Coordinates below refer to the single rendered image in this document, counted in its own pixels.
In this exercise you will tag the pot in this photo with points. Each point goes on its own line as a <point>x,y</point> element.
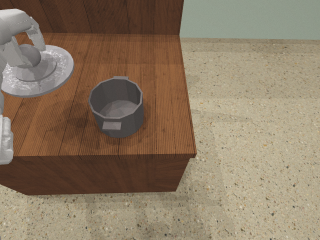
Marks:
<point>118,107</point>

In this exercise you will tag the lid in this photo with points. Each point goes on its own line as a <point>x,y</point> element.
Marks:
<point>54,70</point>

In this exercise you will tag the knob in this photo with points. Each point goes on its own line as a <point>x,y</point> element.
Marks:
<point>31,52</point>

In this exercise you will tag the left robot hand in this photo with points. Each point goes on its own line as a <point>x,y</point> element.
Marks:
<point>18,22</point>

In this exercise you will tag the table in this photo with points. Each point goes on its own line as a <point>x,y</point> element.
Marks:
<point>58,147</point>

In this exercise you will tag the robot left forearm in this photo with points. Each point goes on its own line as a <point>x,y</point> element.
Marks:
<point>5,38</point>

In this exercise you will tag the robot left upper arm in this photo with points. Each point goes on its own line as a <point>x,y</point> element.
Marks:
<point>6,141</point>

